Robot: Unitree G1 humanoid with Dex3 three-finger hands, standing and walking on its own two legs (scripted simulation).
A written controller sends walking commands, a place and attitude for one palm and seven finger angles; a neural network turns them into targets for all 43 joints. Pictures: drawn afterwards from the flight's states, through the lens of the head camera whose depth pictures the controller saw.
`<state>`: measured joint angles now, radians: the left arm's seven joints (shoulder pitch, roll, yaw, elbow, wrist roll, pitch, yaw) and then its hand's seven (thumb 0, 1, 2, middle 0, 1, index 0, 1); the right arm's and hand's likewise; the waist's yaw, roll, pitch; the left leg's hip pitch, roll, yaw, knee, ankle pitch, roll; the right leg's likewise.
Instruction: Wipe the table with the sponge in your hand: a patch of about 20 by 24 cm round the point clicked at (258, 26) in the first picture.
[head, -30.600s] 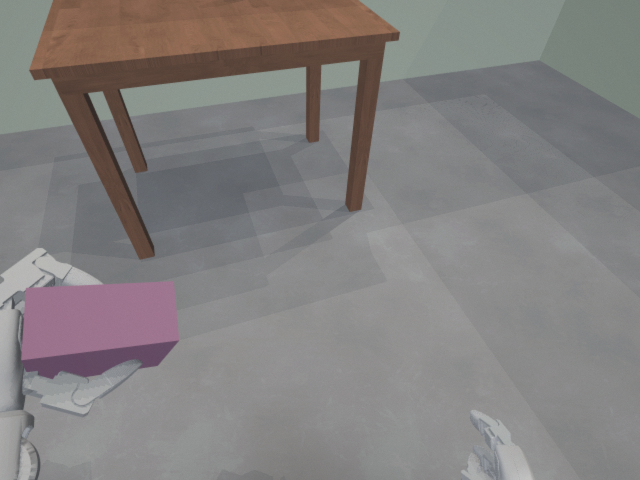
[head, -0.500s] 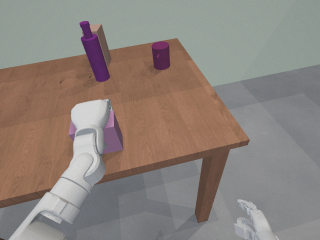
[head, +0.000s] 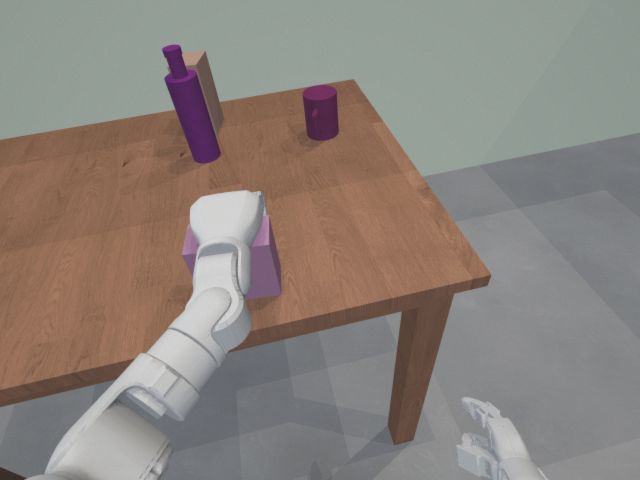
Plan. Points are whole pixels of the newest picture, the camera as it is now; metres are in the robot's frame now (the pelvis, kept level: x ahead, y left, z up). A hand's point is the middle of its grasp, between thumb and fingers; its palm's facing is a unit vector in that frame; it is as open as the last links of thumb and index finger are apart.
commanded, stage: wipe forward along the third lane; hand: left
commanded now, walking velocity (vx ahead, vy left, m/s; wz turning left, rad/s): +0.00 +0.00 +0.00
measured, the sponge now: (239, 269) +0.37 +0.18 +0.06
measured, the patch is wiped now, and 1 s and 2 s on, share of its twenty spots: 0.60 0.65 0.65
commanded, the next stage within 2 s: wipe back along the third lane in 1.72 s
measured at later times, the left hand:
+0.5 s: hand (251, 224) +0.42 +0.16 +0.11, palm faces -0.03 +0.01 -1.00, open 9.9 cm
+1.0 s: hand (253, 203) +0.46 +0.17 +0.11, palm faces -0.06 +0.05 -1.00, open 9.9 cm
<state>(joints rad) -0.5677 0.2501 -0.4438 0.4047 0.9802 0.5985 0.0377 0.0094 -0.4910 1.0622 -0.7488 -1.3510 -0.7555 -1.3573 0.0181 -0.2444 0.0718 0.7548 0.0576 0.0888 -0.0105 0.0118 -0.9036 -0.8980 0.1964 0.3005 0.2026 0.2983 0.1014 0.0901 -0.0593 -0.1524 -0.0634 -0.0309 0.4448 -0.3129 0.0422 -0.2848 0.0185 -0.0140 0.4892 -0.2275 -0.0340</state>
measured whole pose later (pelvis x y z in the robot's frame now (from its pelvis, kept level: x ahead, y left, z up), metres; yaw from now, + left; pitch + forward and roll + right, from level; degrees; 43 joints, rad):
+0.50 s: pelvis -0.01 -0.02 +0.00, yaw -1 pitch +4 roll +1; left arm -0.78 0.27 -0.31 0.76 0.99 0.53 0.06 0.01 -0.51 1.07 -0.77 -1.33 -0.77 -1.34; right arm 0.09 -0.27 0.06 0.78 0.05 0.11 -0.08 0.01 -0.90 -0.90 0.20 0.30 0.20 0.30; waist 0.02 0.06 -0.07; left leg -0.22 -0.04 -0.01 0.44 -0.29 0.02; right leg -0.36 0.04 0.00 0.49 -0.20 -0.06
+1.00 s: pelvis -0.02 -0.02 +0.00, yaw -2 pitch +9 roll +1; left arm -0.99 0.38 -0.18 1.11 1.01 0.34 0.14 0.01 -0.52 1.07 -0.78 -1.33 -0.78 -1.34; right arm 0.21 -0.26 0.03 0.82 0.05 0.06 -0.09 0.01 -0.90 -0.90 0.20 0.30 0.20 0.30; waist -0.06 0.06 -0.08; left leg -0.34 -0.03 -0.01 0.48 -0.29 0.01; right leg -0.47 0.06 0.00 0.49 -0.17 -0.06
